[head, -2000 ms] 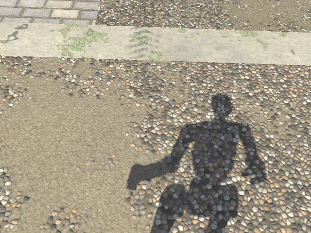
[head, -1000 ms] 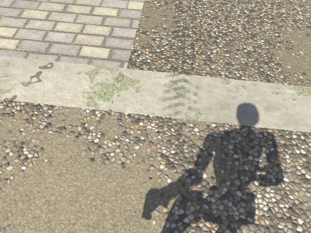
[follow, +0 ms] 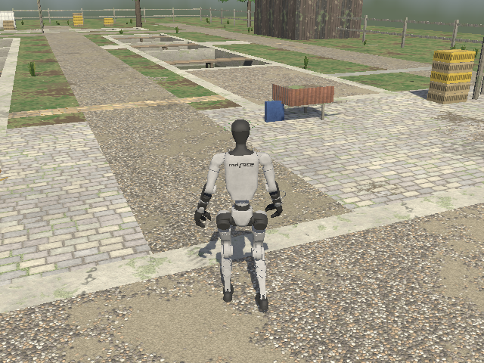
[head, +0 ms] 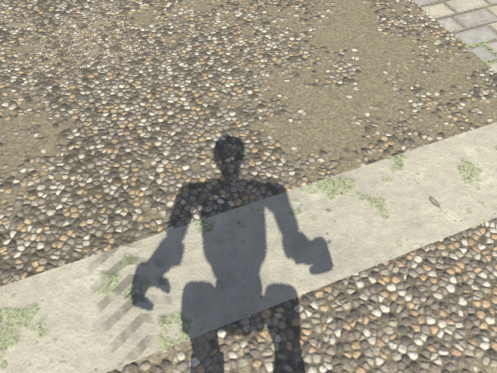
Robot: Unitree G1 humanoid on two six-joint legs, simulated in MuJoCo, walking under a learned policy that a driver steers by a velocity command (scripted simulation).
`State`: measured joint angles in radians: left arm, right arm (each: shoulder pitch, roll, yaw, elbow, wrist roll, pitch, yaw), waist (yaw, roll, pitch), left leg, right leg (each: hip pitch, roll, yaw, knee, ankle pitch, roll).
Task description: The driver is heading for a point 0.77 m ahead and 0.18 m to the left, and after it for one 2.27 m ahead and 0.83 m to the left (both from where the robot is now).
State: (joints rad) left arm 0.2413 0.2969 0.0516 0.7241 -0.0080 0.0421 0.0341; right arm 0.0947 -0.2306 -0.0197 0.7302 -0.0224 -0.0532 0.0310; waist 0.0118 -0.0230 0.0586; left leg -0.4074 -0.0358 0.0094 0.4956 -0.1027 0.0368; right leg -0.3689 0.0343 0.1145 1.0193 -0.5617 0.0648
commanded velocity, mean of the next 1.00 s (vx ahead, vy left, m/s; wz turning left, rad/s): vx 0.19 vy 0.00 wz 0.14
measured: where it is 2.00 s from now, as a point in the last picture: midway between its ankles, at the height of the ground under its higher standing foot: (179, 286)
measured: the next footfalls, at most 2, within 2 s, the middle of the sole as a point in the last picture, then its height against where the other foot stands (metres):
right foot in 0.14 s outside the picture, level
right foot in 1.14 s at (275, 345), level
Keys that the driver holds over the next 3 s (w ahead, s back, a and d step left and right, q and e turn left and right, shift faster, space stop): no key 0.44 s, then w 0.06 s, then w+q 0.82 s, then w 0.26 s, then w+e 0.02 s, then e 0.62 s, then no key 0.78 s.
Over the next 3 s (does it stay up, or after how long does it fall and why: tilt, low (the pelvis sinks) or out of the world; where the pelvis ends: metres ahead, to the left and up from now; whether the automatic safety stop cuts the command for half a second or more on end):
stays up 0.74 0.28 0.01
